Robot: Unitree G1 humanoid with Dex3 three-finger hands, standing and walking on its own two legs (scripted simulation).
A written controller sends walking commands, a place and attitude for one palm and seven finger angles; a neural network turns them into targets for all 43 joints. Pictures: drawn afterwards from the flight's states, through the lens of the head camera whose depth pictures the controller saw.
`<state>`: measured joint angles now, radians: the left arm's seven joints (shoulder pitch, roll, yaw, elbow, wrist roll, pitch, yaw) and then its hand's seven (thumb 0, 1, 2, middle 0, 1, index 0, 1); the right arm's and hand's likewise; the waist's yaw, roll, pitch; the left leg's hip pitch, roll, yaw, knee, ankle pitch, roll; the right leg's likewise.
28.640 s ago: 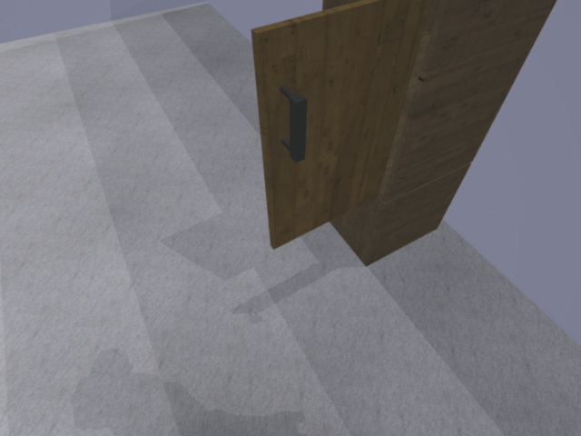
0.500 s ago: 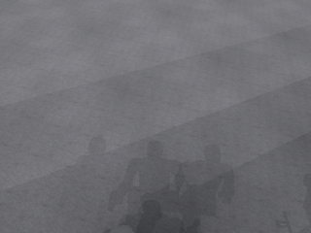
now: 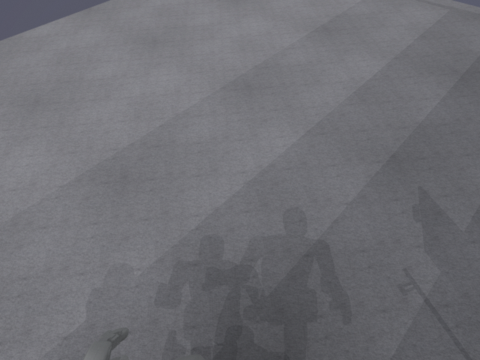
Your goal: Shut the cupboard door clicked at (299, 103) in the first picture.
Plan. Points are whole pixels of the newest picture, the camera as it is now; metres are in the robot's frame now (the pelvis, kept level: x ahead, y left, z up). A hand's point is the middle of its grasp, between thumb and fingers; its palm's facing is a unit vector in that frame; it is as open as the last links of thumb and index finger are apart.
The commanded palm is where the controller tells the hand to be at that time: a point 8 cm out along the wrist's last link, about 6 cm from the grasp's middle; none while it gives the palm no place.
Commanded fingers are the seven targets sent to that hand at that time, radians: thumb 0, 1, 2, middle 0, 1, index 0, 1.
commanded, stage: turn to face it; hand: left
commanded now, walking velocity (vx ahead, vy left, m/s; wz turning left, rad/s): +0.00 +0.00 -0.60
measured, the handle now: out of the picture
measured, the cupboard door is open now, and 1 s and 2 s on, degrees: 64 64 64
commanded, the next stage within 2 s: take the last steps up to it in 1.94 s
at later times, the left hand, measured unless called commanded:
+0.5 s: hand (138, 335) +0.18 +0.22 -0.15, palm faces -0.24 -0.95 -0.21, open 7.4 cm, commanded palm none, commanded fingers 0.00 0.90 0.90 -0.20 -0.30 -0.20 -0.30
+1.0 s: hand (189, 314) +0.22 +0.12 -0.14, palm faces -0.52 -0.82 -0.24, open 7.4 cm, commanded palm none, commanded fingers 0.00 0.90 0.90 -0.20 -0.30 -0.20 -0.30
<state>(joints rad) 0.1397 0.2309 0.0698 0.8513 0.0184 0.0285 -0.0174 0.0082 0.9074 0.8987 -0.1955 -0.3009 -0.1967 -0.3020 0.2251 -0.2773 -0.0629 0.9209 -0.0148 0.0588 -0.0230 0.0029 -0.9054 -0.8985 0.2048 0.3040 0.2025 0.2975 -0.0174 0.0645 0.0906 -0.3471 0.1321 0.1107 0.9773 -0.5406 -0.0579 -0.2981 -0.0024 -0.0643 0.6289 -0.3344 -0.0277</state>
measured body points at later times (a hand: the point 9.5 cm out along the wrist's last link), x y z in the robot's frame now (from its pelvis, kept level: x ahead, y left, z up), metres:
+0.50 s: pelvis +0.04 +0.04 +0.02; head +0.09 +0.05 +0.46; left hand +0.19 +0.27 -0.13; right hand +0.04 -0.22 -0.11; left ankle +0.06 +0.15 -0.72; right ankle -0.04 -0.09 -0.64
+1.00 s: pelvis +0.05 +0.00 +0.02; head +0.09 -0.04 +0.46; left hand +0.25 +0.17 -0.12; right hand -0.02 -0.28 -0.12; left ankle +0.13 +0.12 -0.68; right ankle -0.01 -0.09 -0.72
